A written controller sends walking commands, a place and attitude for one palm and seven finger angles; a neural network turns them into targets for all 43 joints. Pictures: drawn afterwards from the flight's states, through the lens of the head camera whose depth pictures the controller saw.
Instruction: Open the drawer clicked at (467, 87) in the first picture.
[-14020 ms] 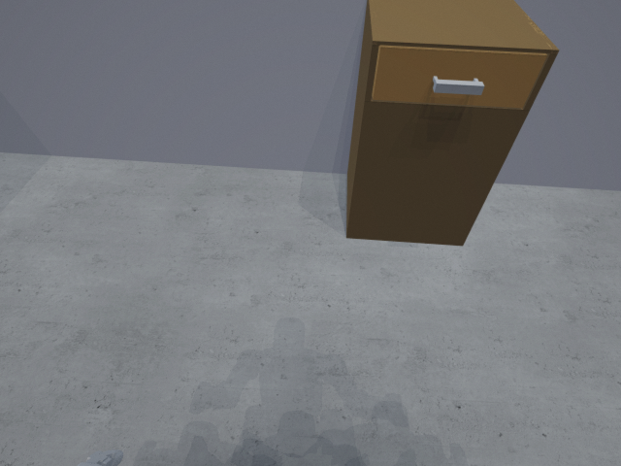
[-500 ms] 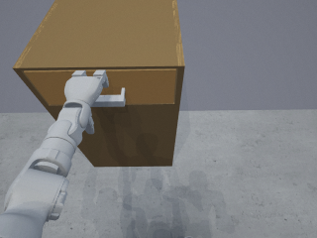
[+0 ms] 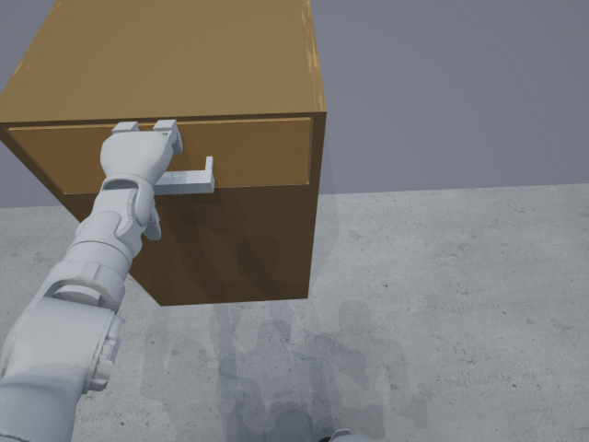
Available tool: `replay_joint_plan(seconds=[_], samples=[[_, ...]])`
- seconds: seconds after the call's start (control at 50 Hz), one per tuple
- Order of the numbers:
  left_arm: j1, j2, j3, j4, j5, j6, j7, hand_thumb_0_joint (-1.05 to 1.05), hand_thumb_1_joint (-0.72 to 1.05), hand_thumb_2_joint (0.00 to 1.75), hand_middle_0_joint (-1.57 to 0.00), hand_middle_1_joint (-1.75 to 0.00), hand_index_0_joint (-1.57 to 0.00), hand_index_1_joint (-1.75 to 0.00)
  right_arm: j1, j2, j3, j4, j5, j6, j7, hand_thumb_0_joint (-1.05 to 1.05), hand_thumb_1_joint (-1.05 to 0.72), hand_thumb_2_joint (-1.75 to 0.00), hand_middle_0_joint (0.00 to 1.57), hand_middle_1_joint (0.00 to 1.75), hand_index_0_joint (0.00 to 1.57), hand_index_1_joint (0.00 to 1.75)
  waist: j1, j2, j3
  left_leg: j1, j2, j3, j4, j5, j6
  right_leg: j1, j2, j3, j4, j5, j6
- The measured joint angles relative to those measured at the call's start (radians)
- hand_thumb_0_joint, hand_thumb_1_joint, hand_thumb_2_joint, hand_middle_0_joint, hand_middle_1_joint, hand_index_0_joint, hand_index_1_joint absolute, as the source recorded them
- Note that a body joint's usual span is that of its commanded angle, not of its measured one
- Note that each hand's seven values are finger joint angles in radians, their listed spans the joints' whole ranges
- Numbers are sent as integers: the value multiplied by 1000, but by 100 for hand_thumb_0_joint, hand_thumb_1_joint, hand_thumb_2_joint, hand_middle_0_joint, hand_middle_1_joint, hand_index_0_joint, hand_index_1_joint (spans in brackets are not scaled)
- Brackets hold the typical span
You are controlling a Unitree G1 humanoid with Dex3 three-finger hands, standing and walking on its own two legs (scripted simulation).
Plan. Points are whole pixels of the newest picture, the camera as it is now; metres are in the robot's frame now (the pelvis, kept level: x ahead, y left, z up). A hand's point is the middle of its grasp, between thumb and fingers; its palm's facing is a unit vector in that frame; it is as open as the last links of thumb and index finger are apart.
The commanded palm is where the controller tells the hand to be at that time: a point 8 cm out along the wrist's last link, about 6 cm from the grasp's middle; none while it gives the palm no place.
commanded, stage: move the hooked fingers above the handle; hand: left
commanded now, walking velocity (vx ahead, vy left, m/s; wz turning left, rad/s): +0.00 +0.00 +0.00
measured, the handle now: (173, 172) +0.54 +0.18 -0.01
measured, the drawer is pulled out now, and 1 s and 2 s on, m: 0.00 0.00 0.00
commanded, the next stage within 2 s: lower the fingers behind the handle in 0.32 s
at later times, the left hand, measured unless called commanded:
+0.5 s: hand (145, 180) +0.48 +0.20 +0.05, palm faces -0.04 -0.01 -1.00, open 13.8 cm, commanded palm +0.46 +0.19 +0.10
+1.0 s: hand (164, 193) +0.48 +0.18 +0.01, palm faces -0.06 -0.01 -1.00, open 13.8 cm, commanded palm +0.46 +0.19 +0.07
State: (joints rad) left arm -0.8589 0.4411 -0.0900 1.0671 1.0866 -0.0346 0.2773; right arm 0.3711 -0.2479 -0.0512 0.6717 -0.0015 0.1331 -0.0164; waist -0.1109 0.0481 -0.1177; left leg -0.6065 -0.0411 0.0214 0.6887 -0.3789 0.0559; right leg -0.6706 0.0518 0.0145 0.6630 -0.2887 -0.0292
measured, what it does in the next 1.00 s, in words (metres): stands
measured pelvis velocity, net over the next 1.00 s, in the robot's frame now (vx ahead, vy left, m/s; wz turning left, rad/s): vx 0.00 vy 0.00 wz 0.00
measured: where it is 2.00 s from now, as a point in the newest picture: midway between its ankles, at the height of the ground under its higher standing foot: outside the picture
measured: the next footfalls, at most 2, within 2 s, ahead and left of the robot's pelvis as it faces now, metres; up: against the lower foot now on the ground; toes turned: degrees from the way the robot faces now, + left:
none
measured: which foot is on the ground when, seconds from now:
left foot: down 0.00-1.00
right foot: down 0.00-1.00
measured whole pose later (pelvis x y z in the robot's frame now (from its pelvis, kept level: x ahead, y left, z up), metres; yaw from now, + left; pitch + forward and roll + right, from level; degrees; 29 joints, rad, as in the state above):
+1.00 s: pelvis +0.00 +0.00 -0.01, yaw +0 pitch +19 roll -1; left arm -0.86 0.40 -0.09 1.11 1.10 -0.03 0.35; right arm 0.35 -0.25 -0.06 0.69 -0.02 0.13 0.00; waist -0.12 0.05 -0.14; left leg -0.69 -0.04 0.02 0.77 -0.41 0.05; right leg -0.76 0.05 0.01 0.74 -0.32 -0.03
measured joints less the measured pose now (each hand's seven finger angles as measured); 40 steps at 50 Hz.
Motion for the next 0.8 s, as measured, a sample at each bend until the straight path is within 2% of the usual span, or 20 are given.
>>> replay_joint_plan(seconds=[0.08, 0.22, 0.3, 0.42, 0.52, 0.62, 0.72, 0.8], samples=[[6, 3, 5, -23, -2, -21, 9, 0, -49, 30, -33, -120, -32, -120, -8, -3, -6, 4, -5, -4, 1, 1, -90, -90, 20, 30, 20, 30, 6, -3, -5, -3, 0, -7, 4, -3, -2, 0, -1, -6, 1, -4, -2], [0, -10, -21, -16, -13, 3, 1, 0, -49, 30, -32, -120, -32, -120, -27, -10, -10, 3, -3, 2, 11, 1, -90, -90, 20, 30, 20, 30, 16, 0, -12, 5, -2, -13, 3, -6, -2, 10, -3, -12, -1, -9, -1], [20, -25, -19, -42, -16, -12, -9, -1, -49, 30, -32, -120, -32, -120, -35, -7, -10, -2, -4, 9, 12, 1, -90, -90, 20, 30, 20, 30, 23, 1, -15, 16, -2, -11, -1, -8, -1, 20, -3, -10, -3, -11, 0], [36, -22, 5, -49, 2, -18, 9, 0, -49, 30, -32, -120, -32, -120, -51, 3, 1, -12, -4, 15, 9, 1, -90, -90, 20, 30, 20, 30, 22, -2, -15, 20, -2, -6, -1, -10, -1, 20, -2, -5, 1, -13, -1], [33, -20, -13, -44, -6, 0, 6, 0, -49, 30, -32, -120, -32, -120, -48, 8, -3, -10, -3, 14, 14, 1, -90, -90, 20, 30, 20, 30, 30, 3, -13, 19, -3, -9, -1, -8, -2, 20, -4, -9, 1, -13, -1], [42, -35, -32, -42, -12, -19, -4, -1, -49, 30, -32, -120, -32, -120, -41, 7, -5, 0, -4, 17, 15, 1, -90, -90, 20, 30, 20, 30, 34, 3, -14, 14, -5, -14, 6, -9, -2, 18, -5, -14, 6, -15, -1], [45, -43, -22, -33, 11, -46, 35, 0, -49, 30, -32, -120, -32, -120, -42, 6, -5, 3, -10, 10, 14, 1, -90, -90, 20, 30, 20, 30, 24, -1, -16, -16, -5, -14, 32, -15, -2, -12, -6, -15, 32, -21, -3], [26, -41, -10, -1, 26, -27, 81, 0, -49, 30, -32, -120, -32, -120, -45, 2, -6, 7, -15, 3, 16, 1, -90, -90, 20, 30, 20, 30, 12, 0, -18, -52, -4, -11, 58, -22, -3, -48, -5, -14, 57, -26, -3]])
